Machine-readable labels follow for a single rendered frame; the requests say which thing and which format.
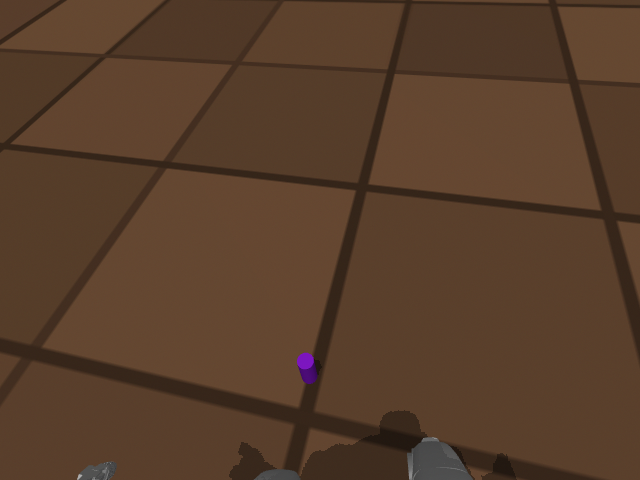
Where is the left robot hand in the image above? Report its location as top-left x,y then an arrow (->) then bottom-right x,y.
77,462 -> 117,480

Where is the can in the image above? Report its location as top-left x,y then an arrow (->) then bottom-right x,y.
297,353 -> 317,384

